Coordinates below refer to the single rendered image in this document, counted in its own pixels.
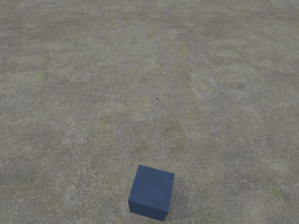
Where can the carton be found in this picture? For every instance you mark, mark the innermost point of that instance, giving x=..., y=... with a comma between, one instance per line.
x=151, y=192

